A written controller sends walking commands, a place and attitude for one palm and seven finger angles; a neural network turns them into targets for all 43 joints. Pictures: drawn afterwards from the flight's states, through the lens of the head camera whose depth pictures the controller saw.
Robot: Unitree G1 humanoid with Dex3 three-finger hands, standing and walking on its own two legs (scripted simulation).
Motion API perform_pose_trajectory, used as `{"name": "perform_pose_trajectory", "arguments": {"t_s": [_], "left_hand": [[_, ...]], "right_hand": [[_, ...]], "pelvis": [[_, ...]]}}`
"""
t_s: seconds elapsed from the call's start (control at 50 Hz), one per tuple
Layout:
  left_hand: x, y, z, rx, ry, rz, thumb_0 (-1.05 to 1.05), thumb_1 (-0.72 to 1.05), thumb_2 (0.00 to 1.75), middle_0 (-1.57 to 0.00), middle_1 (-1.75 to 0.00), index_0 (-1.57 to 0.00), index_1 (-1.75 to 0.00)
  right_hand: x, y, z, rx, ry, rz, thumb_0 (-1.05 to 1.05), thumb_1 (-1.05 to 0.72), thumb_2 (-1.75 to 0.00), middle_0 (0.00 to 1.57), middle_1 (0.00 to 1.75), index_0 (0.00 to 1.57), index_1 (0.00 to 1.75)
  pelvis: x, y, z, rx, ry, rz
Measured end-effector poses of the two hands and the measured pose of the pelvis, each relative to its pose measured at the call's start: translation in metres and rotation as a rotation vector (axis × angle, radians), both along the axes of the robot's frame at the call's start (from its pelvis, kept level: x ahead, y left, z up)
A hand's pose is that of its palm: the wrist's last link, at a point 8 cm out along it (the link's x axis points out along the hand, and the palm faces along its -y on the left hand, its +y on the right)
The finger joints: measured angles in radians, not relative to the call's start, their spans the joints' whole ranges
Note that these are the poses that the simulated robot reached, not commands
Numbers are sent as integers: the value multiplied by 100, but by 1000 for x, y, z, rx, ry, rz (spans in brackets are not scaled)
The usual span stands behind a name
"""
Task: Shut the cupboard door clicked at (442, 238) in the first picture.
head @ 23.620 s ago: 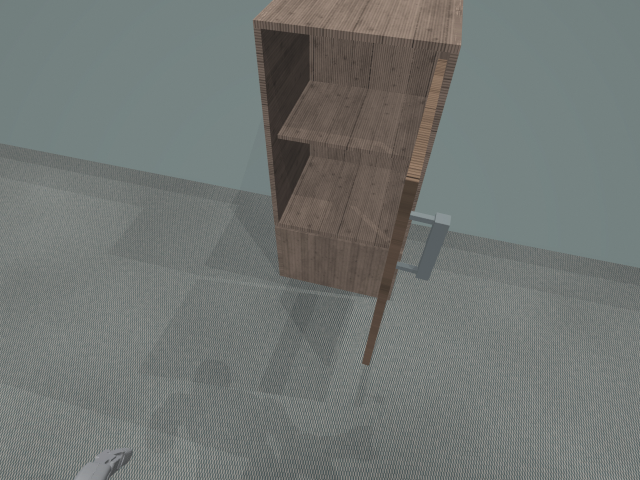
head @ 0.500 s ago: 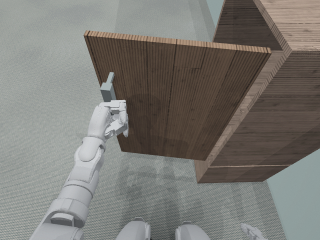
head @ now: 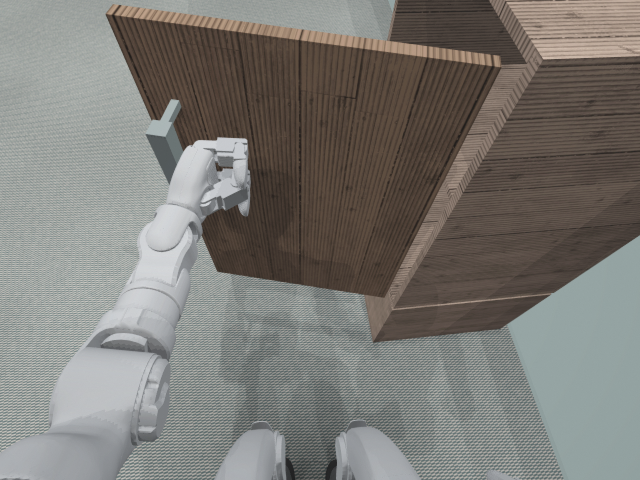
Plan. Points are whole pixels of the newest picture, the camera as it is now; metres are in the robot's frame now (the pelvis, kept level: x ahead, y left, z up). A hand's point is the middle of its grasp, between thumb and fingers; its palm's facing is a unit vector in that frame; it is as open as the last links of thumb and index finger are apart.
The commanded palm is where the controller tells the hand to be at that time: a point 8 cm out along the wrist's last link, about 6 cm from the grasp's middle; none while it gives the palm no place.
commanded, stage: push the door shut along its arc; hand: left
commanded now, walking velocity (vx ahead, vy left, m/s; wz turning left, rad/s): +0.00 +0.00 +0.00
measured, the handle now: (182, 158) +0.52 +0.16 +0.06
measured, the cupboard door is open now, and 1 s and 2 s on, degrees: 75 59 57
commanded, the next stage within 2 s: pull the fist back off the door in 0.82 s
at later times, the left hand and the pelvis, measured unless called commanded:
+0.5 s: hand (256, 161) +0.50 +0.06 +0.06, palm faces -0.39 -0.92 -0.05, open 3.2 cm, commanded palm +0.51 +0.10 +0.06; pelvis +0.00 -0.01 -0.01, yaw +0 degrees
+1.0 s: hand (279, 137) +0.54 +0.03 +0.07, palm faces -0.36 -0.93 +0.03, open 3.5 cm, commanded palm +0.53 +0.05 +0.06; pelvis +0.00 +0.01 -0.02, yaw +0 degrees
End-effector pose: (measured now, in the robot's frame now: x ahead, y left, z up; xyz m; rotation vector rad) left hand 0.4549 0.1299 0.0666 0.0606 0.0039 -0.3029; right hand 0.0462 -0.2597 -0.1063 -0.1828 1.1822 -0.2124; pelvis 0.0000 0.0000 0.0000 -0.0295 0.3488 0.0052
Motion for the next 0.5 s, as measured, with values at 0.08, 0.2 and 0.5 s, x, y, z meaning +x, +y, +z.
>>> {"name": "perform_pose_trajectory", "arguments": {"t_s": [0.08,0.2,0.5], "left_hand": [[15,-5,-1,-6,4,-8,1,89,90,-130,-150,-130,-150],[29,-5,-3,8,14,-26,-1,88,91,-130,-150,-129,-150],[51,-14,1,10,51,-96,1,93,96,-130,-150,-129,-150]], "right_hand": [[-12,-6,-3,-3,27,-27,1,-90,-89,20,30,21,30],[-27,-11,-9,0,80,-50,1,-91,-89,20,30,21,30],[-27,-16,-11,-28,91,-44,1,-91,-89,20,30,21,30]], "pelvis": [[0,-5,-4,3,19,-10],[2,-10,-8,3,43,-13],[1,-11,-13,-10,74,0]]}}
